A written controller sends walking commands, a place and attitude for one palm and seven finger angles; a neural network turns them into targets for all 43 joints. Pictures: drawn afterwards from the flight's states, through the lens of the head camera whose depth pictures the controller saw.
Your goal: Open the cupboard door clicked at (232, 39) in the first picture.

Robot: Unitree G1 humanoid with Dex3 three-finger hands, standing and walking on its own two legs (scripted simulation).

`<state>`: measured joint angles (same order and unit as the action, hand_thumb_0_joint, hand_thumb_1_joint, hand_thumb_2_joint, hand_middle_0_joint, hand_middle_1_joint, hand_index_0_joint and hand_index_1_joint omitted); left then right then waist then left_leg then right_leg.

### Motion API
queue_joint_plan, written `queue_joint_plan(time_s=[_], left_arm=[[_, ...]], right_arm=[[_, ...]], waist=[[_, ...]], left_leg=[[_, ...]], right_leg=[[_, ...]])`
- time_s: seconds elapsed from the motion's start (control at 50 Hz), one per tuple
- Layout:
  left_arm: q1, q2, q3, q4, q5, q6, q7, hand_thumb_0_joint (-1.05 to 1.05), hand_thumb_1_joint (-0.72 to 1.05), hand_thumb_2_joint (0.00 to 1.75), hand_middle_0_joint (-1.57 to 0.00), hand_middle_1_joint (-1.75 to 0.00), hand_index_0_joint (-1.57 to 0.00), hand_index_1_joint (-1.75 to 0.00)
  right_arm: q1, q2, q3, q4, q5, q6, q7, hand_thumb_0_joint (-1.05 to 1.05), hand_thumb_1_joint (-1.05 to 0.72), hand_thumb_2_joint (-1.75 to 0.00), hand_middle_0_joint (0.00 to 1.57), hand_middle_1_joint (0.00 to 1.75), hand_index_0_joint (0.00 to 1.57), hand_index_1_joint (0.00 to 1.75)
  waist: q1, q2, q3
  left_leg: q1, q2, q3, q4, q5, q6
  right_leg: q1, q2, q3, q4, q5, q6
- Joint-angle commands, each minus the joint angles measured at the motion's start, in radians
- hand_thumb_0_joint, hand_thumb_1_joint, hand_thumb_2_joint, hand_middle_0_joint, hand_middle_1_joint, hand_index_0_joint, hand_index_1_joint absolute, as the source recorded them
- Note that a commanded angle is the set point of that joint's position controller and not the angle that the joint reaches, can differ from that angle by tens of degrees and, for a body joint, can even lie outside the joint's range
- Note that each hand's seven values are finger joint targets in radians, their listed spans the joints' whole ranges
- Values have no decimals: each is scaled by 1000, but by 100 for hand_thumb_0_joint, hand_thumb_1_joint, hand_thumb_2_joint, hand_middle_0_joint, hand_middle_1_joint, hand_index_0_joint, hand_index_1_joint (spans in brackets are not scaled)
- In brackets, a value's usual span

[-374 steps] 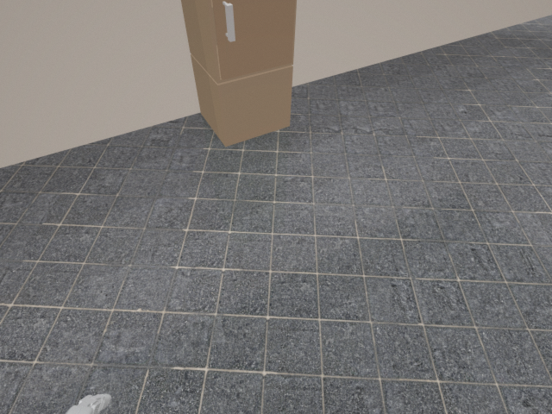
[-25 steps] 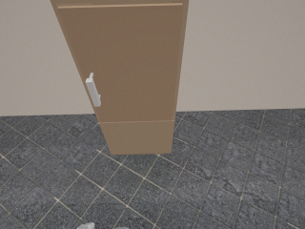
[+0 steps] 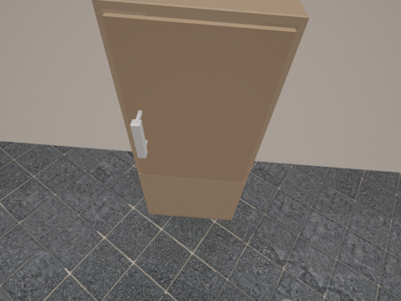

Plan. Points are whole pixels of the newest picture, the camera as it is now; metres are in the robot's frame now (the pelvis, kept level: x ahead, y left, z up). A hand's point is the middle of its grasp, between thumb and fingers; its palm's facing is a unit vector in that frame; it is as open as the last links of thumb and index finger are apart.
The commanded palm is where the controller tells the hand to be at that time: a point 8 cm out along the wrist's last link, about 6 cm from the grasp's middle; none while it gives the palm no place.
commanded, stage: come to a stop and stand still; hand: left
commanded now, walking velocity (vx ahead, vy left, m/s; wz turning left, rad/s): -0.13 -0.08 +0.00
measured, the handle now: (141, 134) +0.55 +0.24 -0.08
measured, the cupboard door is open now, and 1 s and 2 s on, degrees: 0 0 0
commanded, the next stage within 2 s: look again from close up in 0.76 s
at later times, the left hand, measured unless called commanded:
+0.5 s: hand out of the picture +0.04 +0.11 -0.17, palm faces +0.03 -0.98 -0.21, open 7.3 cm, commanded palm none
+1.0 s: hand out of the picture -0.05 +0.10 -0.18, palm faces +0.03 -0.98 -0.17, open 7.4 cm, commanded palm none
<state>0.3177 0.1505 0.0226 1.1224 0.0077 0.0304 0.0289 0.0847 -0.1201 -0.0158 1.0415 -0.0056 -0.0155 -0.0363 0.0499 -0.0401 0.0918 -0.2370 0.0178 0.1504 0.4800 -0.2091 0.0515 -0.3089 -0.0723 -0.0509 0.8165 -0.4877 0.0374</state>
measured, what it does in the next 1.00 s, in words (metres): steps on the spot: right foot, then left foot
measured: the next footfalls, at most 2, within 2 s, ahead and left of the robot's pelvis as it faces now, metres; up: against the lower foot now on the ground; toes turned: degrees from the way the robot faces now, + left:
right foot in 0.26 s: +0.03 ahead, -0.17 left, +0.00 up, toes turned -4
left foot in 0.50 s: +0.01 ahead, +0.06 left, +0.00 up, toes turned +2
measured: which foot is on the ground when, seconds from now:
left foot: down 0.00-0.28, up 0.30-0.48, down 0.50-1.00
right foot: up 0.00-0.24, down 0.26-1.00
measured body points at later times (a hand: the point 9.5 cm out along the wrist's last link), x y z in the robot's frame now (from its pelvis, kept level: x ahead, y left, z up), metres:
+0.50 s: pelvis -0.02 -0.07 +0.00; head -0.01 -0.08 +0.45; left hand +0.04 +0.16 -0.15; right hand -0.02 -0.31 -0.17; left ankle -0.03 +0.06 -0.74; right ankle -0.01 -0.17 -0.74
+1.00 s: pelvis -0.03 -0.06 +0.00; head -0.02 -0.07 +0.45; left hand -0.05 +0.15 -0.16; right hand -0.03 -0.28 -0.17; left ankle -0.03 +0.06 -0.74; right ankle -0.01 -0.17 -0.74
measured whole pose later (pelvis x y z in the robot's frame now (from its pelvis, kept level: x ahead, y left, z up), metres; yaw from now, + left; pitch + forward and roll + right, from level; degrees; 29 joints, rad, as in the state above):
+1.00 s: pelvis -0.03 -0.06 +0.00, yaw +0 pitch -1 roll -1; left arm 0.33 0.11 0.00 1.12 0.01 -0.02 0.03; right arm 0.31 -0.15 -0.01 1.08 -0.02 -0.01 -0.01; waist -0.01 0.04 0.03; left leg -0.23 0.04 0.03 0.55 -0.29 -0.01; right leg -0.24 0.00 -0.08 0.50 -0.24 -0.02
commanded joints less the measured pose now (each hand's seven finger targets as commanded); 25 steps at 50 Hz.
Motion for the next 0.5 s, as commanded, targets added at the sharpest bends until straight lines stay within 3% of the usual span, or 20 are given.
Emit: queue_joint_plan(time_s=[0.0,0.06,0.14,0.16,0.18,0.2,0.22,0.24,0.26,0.28,0.32,0.4,0.42,0.44,0.46,0.48], left_arm=[[56,86,37,-74,13,15,9,0,90,90,-20,-30,-20,-30],[40,68,46,-111,15,26,5,0,90,90,-20,-30,-20,-30],[22,56,37,-136,13,7,0,0,90,90,-20,-30,-20,-30],[37,60,36,-131,13,0,0,0,90,90,-20,-30,-20,-30],[70,68,36,-119,15,-8,0,0,90,90,-20,-30,-20,-30],[67,108,37,-121,21,-19,3,0,90,90,-20,-30,-20,-30],[27,178,41,-132,27,-30,8,0,90,90,-20,-30,-20,-30],[-14,218,41,-150,21,-31,4,0,90,90,-20,-30,-20,-30],[-36,225,45,-158,22,-34,3,0,90,90,-20,-30,-20,-30],[-73,209,43,-155,21,-32,5,0,90,90,-20,-30,-20,-30],[-138,177,34,-157,17,-30,6,0,90,90,-20,-30,-20,-30],[-87,152,28,-125,7,-37,4,0,90,90,-20,-30,-20,-30],[-83,149,27,-117,3,-38,6,0,90,90,-20,-30,-20,-30],[-84,136,25,-107,-3,-39,7,0,90,90,-20,-30,-20,-30],[-71,119,20,-100,-7,-38,5,0,90,90,-20,-30,-20,-30],[-70,110,19,-100,-7,-35,5,0,90,90,-20,-30,-20,-30]], right_arm=[[93,-203,-64,-33,-7,18,-21,0,-90,-90,20,30,20,30],[62,-209,-73,-57,-14,23,-14,0,-90,-90,20,30,20,30],[56,-208,-76,-63,-21,23,0,0,-90,-90,20,30,20,30],[63,-207,-77,-59,-18,26,3,0,-90,-90,20,30,20,30],[63,-204,-77,-58,-14,29,7,0,-90,-90,20,30,20,30],[96,-168,-74,-53,-6,28,12,0,-90,-90,20,30,20,30],[122,-106,-61,-62,3,32,17,0,-90,-90,20,30,20,30],[91,-84,-49,-82,1,41,24,0,-90,-90,20,30,20,30],[68,-98,-51,-87,-5,57,23,0,-90,-90,20,30,20,30],[70,-106,-51,-81,-8,61,22,0,-90,-90,20,30,20,30],[155,-101,-45,-28,-8,52,21,0,-90,-90,20,30,20,30],[180,-90,-29,5,-5,36,13,0,-90,-90,20,30,20,30],[203,-90,-24,16,-5,29,9,0,-90,-90,20,30,20,30],[228,-94,-22,35,-6,21,6,0,-90,-90,20,30,20,30],[231,-106,-17,47,-8,13,3,0,-90,-90,20,30,20,30],[220,-121,-17,48,-9,11,0,0,-90,-90,20,30,20,30]], waist=[[-46,124,-120],[-40,160,-128],[-41,229,-138],[-34,215,-144],[-17,178,-150],[-23,79,-133],[-50,-114,-105],[-43,-167,-68],[-28,-203,-73],[-38,-220,-31],[-77,-137,-44],[-52,-102,-71],[-59,-89,-86],[-64,-39,-91],[-53,25,-93],[-42,36,-76]], left_leg=[[98,340,-220,-137,661,142],[56,329,-211,-150,467,137],[35,292,-215,-145,286,107],[17,275,-206,-118,240,88],[-6,239,-180,-69,172,54],[-50,177,-153,4,87,7],[-137,81,-77,102,-126,-56],[-119,33,-84,175,-277,-73],[-99,34,-124,258,-318,-66],[-105,36,-145,303,-285,-58],[-81,37,-133,303,-198,-61],[-34,36,-120,116,-145,-75],[10,40,-126,31,-85,-74],[74,57,-147,-48,40,-66],[107,93,-188,-78,151,-53],[79,117,-194,-94,139,-47]], right_leg=[[-81,-7,42,167,5,6],[-99,0,47,189,29,6],[-1,8,-1,-66,64,-8],[54,14,-10,-169,124,-10],[120,23,-31,-302,235,-6],[169,-5,16,-437,325,-12],[154,-177,219,-515,380,-70],[32,-271,269,-565,383,-144],[-45,-262,299,-602,267,-179],[-71,-242,297,-608,220,-193],[-21,-175,183,-552,306,-181],[92,-143,139,-485,479,-170],[98,-139,142,-464,494,-155],[76,-121,131,-445,477,-129],[63,-73,105,-432,443,-96],[77,-46,93,-452,385,-74]])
